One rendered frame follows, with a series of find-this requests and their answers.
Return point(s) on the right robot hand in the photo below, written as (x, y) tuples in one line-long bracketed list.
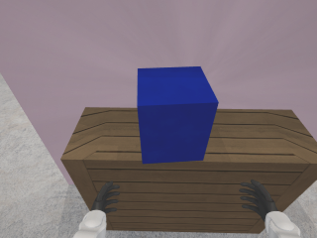
[(263, 201)]

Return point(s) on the pedestal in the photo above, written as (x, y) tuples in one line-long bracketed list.
[(270, 146)]

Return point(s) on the robot right forearm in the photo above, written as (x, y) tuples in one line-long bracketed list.
[(278, 225)]

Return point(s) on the carton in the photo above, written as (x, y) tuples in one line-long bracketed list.
[(176, 111)]

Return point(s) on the left robot hand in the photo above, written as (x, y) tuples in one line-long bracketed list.
[(101, 201)]

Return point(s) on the robot left forearm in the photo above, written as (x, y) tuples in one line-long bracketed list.
[(93, 225)]

